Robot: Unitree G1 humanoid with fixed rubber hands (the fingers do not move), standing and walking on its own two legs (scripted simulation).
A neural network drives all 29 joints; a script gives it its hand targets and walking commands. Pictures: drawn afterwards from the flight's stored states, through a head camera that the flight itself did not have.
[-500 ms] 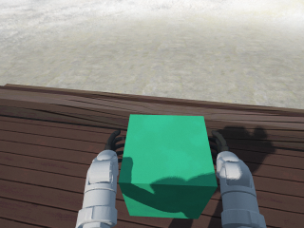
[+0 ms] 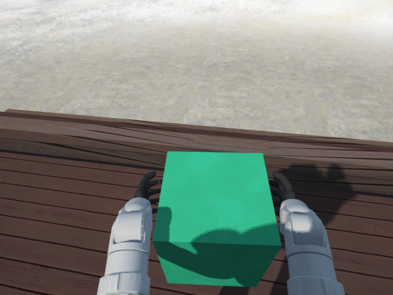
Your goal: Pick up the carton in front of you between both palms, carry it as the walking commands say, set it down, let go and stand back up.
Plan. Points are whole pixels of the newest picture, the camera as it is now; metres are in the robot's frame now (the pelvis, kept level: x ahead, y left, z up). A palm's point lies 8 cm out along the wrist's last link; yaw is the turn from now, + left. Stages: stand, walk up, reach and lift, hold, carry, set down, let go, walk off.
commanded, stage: hold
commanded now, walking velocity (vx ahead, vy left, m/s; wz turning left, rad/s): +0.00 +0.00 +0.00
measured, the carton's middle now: (213, 221) +0.29 +0.00 -0.02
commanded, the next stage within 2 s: carry in 0.46 s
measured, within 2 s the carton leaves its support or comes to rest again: neither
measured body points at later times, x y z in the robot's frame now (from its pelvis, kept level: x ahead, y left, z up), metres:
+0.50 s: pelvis +0.00 +0.00 +0.00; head -0.05 +0.00 +0.44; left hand +0.30 +0.15 +0.04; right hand +0.30 -0.15 +0.04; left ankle +0.01 +0.13 -0.75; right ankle +0.01 -0.13 -0.75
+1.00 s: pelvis +0.16 +0.00 -0.01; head +0.14 +0.00 +0.44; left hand +0.41 +0.15 +0.07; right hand +0.42 -0.15 +0.07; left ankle +0.13 +0.08 -0.75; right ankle +0.04 -0.11 -0.69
